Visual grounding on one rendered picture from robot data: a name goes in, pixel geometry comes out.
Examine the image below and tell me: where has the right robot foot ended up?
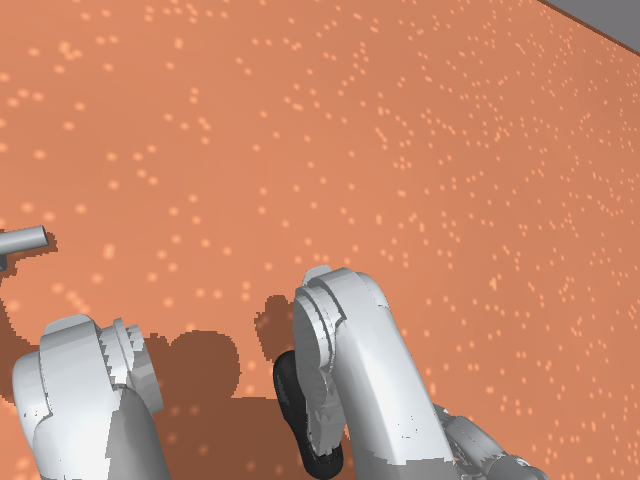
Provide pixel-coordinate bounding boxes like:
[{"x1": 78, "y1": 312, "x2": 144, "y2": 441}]
[{"x1": 273, "y1": 350, "x2": 343, "y2": 480}]

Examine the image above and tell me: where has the right robot hand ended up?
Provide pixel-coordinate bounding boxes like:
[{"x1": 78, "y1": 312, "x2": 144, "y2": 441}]
[{"x1": 433, "y1": 403, "x2": 508, "y2": 480}]

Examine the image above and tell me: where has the right robot arm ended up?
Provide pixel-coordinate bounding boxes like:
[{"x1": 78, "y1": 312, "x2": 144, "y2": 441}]
[{"x1": 487, "y1": 455, "x2": 550, "y2": 480}]

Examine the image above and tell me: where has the bottle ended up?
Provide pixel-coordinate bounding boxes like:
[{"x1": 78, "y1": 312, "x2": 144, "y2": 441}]
[{"x1": 0, "y1": 225, "x2": 49, "y2": 272}]

